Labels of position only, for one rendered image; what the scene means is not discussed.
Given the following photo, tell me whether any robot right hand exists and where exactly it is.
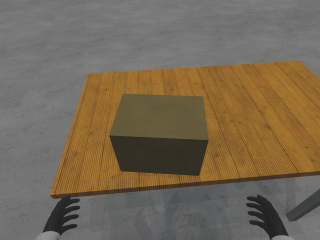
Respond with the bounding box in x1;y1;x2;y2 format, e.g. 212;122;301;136
246;195;289;240

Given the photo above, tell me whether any carton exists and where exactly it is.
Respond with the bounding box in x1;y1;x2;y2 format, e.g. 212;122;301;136
109;94;209;176

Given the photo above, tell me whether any robot left hand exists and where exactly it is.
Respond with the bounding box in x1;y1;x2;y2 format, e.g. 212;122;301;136
42;195;80;236

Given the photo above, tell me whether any table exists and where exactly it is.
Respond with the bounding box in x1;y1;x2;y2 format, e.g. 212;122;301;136
50;61;320;222

